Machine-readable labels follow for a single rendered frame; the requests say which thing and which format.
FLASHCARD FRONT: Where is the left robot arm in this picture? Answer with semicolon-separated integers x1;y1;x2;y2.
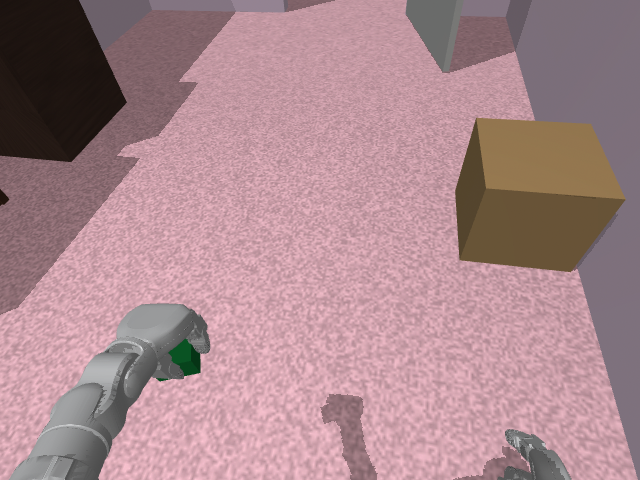
9;337;158;480

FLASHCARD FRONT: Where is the right robot hand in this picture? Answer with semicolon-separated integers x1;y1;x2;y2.
497;429;572;480

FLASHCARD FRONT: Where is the left robot hand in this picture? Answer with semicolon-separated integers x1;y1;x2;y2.
117;304;210;379

